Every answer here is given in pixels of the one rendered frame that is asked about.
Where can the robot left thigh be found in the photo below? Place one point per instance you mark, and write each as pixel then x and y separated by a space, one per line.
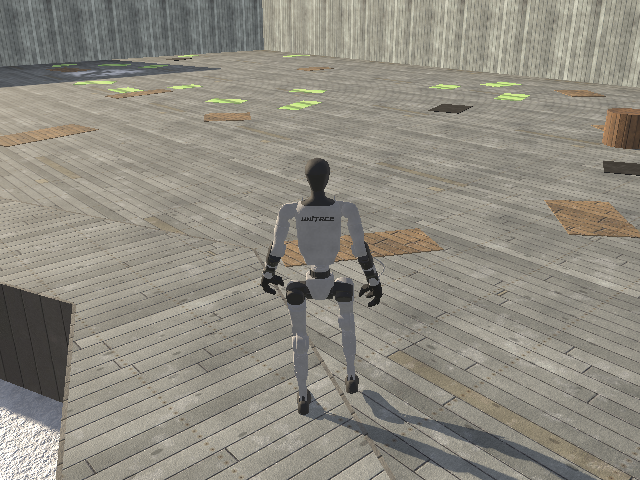
pixel 296 301

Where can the robot left forearm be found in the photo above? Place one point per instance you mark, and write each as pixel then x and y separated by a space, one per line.
pixel 270 264

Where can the left robot upper arm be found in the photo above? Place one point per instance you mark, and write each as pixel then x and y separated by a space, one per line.
pixel 286 212

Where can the robot right hand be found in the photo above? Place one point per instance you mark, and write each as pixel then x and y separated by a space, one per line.
pixel 374 291

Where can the right robot upper arm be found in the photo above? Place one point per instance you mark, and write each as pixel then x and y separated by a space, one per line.
pixel 350 211

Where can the robot left hand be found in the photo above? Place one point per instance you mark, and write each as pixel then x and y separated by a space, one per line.
pixel 274 280

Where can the robot right forearm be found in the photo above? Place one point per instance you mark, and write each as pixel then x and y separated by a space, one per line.
pixel 368 267

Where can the robot left shin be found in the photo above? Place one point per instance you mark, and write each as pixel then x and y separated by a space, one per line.
pixel 300 369

